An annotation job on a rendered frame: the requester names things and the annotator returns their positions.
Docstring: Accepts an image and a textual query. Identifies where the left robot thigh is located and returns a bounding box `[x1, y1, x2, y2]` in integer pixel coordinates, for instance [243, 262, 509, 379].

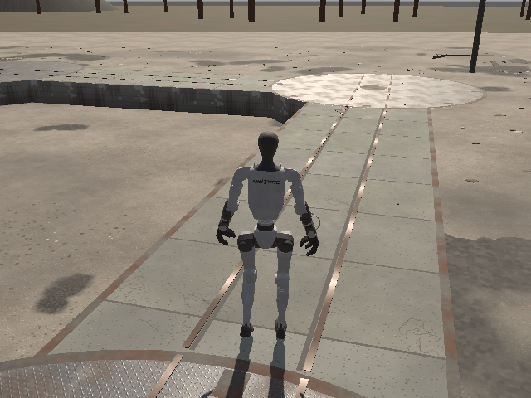
[237, 231, 257, 284]

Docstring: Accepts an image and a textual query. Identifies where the robot left hand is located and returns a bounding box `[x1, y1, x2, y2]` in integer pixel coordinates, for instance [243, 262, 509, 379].
[216, 228, 236, 245]

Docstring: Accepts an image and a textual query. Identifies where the robot torso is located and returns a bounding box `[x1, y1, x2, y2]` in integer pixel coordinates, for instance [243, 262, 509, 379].
[247, 163, 286, 249]

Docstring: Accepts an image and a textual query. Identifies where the robot left upper arm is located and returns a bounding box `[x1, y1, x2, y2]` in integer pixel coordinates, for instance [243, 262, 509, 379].
[226, 167, 250, 212]

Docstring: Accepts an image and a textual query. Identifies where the robot left forearm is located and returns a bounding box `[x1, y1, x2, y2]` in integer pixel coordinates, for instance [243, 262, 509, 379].
[218, 199, 234, 231]

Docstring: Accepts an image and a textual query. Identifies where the robot right upper arm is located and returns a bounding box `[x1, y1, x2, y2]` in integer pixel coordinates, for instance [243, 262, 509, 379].
[285, 168, 308, 215]

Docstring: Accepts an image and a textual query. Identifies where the robot right forearm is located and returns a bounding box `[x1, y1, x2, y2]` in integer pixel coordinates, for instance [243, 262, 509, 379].
[300, 201, 317, 238]

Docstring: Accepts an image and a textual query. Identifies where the robot right hand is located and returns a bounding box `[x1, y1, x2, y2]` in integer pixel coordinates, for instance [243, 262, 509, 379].
[300, 235, 319, 256]

